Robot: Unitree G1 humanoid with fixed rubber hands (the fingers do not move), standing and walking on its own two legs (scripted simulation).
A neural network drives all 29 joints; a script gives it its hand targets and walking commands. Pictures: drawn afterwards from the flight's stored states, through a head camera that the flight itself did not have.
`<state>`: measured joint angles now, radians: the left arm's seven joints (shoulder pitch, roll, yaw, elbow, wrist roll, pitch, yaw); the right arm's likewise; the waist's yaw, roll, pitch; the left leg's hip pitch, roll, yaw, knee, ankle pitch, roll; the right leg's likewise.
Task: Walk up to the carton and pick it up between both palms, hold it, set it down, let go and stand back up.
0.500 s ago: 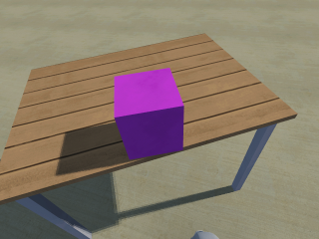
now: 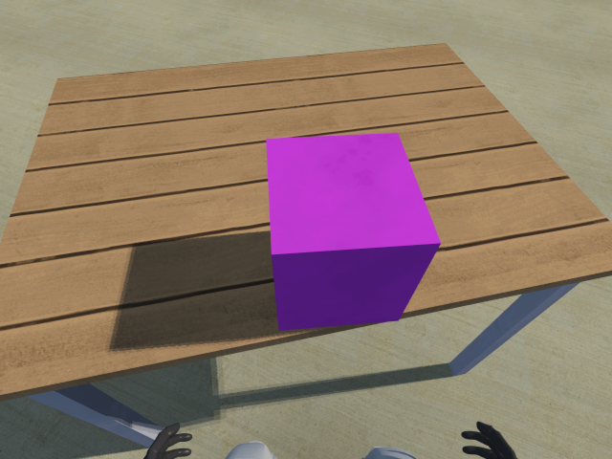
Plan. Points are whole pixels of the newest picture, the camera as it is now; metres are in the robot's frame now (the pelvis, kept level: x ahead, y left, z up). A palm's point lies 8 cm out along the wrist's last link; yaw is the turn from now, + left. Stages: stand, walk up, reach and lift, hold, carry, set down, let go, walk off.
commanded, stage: walk up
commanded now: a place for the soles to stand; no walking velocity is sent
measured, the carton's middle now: (336, 235) +0.39 -0.01 +0.06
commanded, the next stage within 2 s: none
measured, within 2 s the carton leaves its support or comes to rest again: neither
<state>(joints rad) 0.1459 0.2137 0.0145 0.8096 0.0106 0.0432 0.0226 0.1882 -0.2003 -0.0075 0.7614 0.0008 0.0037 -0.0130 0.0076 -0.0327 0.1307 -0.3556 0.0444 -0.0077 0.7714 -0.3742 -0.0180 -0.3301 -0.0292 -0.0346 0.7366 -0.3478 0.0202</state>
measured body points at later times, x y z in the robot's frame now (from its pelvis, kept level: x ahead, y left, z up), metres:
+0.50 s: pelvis -0.02 -0.01 +0.00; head +0.01 -0.01 +0.45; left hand +0.08 +0.23 -0.13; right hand +0.10 -0.25 -0.12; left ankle +0.03 +0.13 -0.71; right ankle +0.02 -0.13 -0.71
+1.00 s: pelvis -0.03 -0.02 +0.00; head -0.01 +0.00 +0.45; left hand +0.03 +0.25 -0.14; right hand +0.08 -0.26 -0.12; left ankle +0.03 +0.13 -0.71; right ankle +0.02 -0.13 -0.71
